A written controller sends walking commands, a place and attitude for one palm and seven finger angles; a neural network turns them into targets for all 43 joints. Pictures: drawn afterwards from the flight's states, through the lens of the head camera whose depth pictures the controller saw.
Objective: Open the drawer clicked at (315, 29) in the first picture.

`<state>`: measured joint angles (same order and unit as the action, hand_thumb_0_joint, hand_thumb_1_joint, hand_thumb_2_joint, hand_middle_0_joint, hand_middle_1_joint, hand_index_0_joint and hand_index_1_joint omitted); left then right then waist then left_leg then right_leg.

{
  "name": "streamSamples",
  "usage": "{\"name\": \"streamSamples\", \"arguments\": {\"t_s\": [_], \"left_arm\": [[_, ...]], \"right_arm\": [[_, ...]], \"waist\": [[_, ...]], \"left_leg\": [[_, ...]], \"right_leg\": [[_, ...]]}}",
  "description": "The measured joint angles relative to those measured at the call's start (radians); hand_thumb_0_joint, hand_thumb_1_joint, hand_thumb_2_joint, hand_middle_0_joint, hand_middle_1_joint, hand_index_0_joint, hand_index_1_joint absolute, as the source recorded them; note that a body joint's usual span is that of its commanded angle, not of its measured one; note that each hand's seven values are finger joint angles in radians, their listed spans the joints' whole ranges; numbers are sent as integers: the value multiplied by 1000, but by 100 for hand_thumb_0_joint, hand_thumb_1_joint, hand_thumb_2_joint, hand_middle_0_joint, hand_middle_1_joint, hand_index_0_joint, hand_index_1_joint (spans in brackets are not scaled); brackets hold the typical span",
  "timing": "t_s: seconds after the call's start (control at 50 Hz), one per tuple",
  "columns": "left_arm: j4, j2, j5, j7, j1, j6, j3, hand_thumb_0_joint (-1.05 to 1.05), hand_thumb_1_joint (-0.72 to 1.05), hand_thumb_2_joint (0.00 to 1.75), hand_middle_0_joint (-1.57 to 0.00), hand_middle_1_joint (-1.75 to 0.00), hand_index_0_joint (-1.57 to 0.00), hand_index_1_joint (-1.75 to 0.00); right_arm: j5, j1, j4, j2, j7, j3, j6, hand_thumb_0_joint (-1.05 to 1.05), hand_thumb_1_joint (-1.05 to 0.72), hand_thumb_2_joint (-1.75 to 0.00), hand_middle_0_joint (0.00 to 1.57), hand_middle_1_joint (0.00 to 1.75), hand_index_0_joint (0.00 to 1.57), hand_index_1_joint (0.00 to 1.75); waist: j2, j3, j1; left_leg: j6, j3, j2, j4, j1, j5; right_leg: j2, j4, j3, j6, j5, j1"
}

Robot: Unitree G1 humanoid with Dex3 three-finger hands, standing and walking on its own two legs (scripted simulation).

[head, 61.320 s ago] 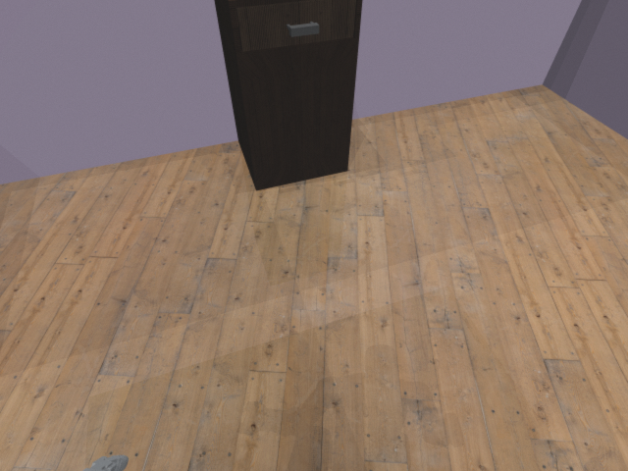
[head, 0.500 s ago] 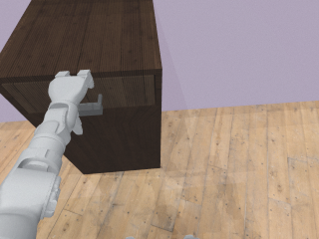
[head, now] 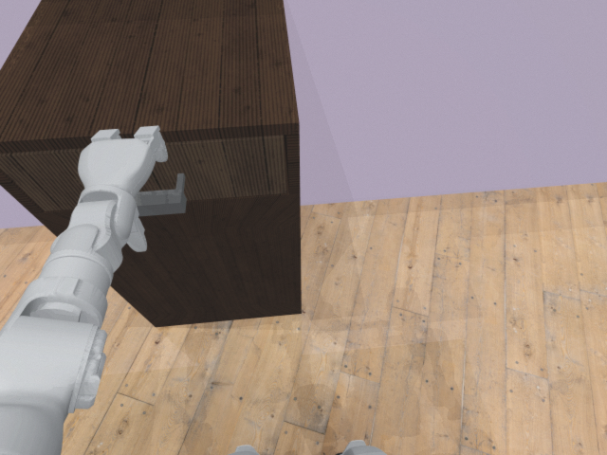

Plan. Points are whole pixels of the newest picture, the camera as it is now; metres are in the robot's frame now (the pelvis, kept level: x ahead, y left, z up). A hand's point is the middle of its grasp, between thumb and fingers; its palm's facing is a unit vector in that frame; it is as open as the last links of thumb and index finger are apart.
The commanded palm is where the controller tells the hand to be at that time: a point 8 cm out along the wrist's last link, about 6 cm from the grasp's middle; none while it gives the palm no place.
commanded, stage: re-aim the fingers above the handle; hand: left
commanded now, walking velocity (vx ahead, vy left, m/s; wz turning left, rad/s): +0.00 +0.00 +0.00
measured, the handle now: (152, 192) +0.52 +0.23 -0.01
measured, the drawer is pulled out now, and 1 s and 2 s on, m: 0.00 0.00 0.00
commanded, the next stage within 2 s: lower the fingers behind the handle in 0.14 s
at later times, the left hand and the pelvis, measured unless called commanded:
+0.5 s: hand (129, 195) +0.47 +0.24 +0.04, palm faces -0.04 -0.02 -1.00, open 13.7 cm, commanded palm +0.46 +0.26 +0.08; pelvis +0.00 +0.00 +0.00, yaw +0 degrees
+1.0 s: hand (131, 197) +0.47 +0.24 +0.03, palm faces +0.00 +0.00 -1.00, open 13.8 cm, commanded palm +0.46 +0.25 +0.05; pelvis -0.03 +0.01 -0.02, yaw +1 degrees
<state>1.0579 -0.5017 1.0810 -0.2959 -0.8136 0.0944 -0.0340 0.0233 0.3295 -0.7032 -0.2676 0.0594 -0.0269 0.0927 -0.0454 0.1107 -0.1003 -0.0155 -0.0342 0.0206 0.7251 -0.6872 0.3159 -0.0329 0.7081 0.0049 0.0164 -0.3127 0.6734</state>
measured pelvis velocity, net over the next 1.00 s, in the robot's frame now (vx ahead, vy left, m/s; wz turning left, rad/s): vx -0.03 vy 0.01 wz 0.01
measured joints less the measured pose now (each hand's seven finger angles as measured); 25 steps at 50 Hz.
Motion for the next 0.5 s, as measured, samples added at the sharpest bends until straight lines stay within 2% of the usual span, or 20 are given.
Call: {"name": "streamSamples", "arguments": {"t_s": [0.5], "left_arm": [[5,-5,8,-17,15,0,11,0,-49,30,-33,-122,-33,-123]], "right_arm": [[-3,-4,14,2,-7,1,-3,0,-90,-90,20,30,20,30]], "waist": [[8,11,5]], "left_leg": [[-6,-6,0,24,-24,14]], "right_leg": [[0,19,6,-6,-9,24]]}}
